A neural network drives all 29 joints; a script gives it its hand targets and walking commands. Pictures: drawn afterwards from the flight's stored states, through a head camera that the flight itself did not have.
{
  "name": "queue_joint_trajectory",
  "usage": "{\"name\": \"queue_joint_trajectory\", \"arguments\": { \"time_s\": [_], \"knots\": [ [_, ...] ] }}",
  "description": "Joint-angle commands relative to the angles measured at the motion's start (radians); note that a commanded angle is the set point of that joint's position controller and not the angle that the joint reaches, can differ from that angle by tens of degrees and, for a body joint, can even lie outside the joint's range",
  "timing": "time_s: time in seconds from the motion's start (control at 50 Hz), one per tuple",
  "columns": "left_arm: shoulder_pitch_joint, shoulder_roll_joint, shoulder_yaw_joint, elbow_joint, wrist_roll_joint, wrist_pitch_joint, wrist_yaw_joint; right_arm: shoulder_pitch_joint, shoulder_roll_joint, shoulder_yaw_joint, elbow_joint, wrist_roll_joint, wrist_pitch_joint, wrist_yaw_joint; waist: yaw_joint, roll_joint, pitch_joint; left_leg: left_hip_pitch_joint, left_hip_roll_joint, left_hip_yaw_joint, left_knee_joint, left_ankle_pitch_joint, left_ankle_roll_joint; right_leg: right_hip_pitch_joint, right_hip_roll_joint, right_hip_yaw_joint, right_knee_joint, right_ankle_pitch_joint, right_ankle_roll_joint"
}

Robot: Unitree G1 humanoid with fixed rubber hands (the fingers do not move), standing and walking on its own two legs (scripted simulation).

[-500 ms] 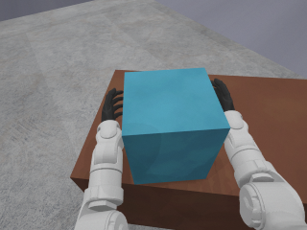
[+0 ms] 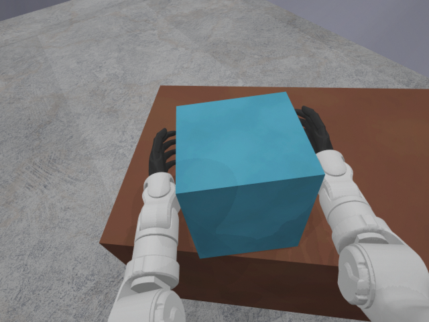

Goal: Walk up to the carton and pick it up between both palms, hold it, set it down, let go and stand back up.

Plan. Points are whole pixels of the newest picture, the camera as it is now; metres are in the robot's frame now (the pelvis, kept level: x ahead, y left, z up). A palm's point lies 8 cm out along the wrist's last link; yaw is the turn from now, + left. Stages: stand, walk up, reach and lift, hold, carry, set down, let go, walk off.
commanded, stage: set down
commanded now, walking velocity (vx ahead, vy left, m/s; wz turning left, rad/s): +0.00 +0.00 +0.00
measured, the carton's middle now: (240, 180) +0.40 +0.03 +0.03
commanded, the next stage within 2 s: none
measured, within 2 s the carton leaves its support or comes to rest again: neither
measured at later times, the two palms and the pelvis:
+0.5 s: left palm (160, 170) +0.38 +0.18 +0.07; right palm (318, 150) +0.45 -0.11 +0.07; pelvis -0.01 +0.01 +0.00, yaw -1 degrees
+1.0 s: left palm (161, 171) +0.38 +0.18 +0.06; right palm (319, 152) +0.44 -0.12 +0.07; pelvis +0.00 +0.01 +0.00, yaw -2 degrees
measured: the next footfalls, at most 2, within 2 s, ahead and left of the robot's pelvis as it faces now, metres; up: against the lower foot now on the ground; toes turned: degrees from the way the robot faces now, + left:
none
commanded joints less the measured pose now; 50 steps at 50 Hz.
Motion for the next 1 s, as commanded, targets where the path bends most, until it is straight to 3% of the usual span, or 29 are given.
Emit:
{"name": "queue_joint_trajectory", "arguments": {
  "time_s": [0.0,0.2,0.24,0.4,0.6,0.66,0.7,0.74,0.76,0.84,0.9,0.98],
  "knots": [
    [-0.633,-0.456,-0.361,-0.096,-0.031,-0.094,-0.051,-0.637,0.533,0.202,-0.150,-0.030,-0.076,0.088,0.002,-0.106,-0.735,0.202,-0.060,0.092,0.050,0.271,0.079,0.369,-0.057,-0.029,0.061,0.643,0.120],
    [-0.595,-0.422,-0.311,-0.002,-0.026,-0.139,-0.055,-0.623,0.524,0.212,-0.099,-0.039,-0.084,0.096,0.031,-0.159,-0.661,0.121,-0.061,0.103,0.027,0.191,0.102,0.376,-0.058,-0.011,0.052,0.546,0.120],
    [-0.608,-0.433,-0.330,-0.003,-0.033,-0.150,-0.054,-0.619,0.521,0.198,-0.095,-0.041,-0.092,0.097,0.026,-0.129,-0.668,0.140,-0.060,0.104,0.031,0.196,0.092,0.350,-0.053,-0.014,0.041,0.505,0.109],
    [-0.594,-0.421,-0.307,0.032,-0.012,-0.140,-0.036,-0.596,0.482,0.113,-0.021,-0.083,-0.069,0.119,0.027,-0.109,-0.591,0.217,-0.052,0.120,0.033,0.196,0.090,0.210,-0.032,-0.035,-0.020,0.241,0.073],
    [-0.538,-0.403,-0.256,0.060,0.023,-0.157,-0.052,-0.552,0.497,0.074,-0.007,-0.122,-0.084,0.128,0.033,-0.111,-0.544,0.170,-0.063,0.136,0.016,0.168,0.102,0.241,-0.042,-0.026,-0.019,0.249,0.085],
    [-0.530,-0.399,-0.254,0.074,0.029,-0.177,-0.058,-0.553,0.504,0.065,-0.012,-0.147,-0.100,0.126,0.029,-0.114,-0.555,0.138,-0.066,0.137,0.016,0.166,0.101,0.272,-0.048,-0.022,-0.003,0.306,0.092],
    [-0.520,-0.394,-0.228,0.095,0.036,-0.182,-0.059,-0.550,0.504,0.058,-0.004,-0.157,-0.100,0.128,0.040,-0.131,-0.517,0.119,-0.067,0.141,0.008,0.138,0.110,0.269,-0.049,-0.019,-0.006,0.277,0.095],
    [-0.502,-0.389,-0.217,0.114,0.043,-0.177,-0.063,-0.522,0.495,0.038,0.027,-0.169,-0.090,0.128,0.029,-0.130,-0.473,0.123,-0.064,0.144,-0.004,0.112,0.111,0.254,-0.049,-0.020,-0.018,0.234,0.090],
    [-0.488,-0.389,-0.215,0.111,0.047,-0.174,-0.062,-0.511,0.495,0.045,0.017,-0.168,-0.090,0.130,0.042,-0.124,-0.466,0.126,-0.064,0.145,-0.006,0.114,0.112,0.251,-0.047,-0.021,-0.019,0.220,0.088],
    [-0.480,-0.381,-0.203,0.101,0.047,-0.182,-0.059,-0.512,0.493,0.036,0.021,-0.183,-0.100,0.133,0.044,-0.139,-0.483,0.136,-0.063,0.149,0.008,0.152,0.117,0.227,-0.042,-0.021,-0.027,0.210,0.083],
    [-0.471,-0.385,-0.214,0.096,0.054,-0.186,-0.057,-0.486,0.487,0.026,0.037,-0.184,-0.101,0.134,0.032,-0.115,-0.473,0.153,-0.062,0.147,0.005,0.153,0.111,0.217,-0.041,-0.022,-0.028,0.194,0.078],
    [-0.474,-0.380,-0.194,0.100,0.065,-0.183,-0.062,-0.476,0.498,0.012,0.036,-0.198,-0.095,0.139,0.043,-0.116,-0.450,0.121,-0.066,0.152,-0.008,0.112,0.120,0.217,-0.050,-0.018,-0.033,0.145,0.084]
  ]
}}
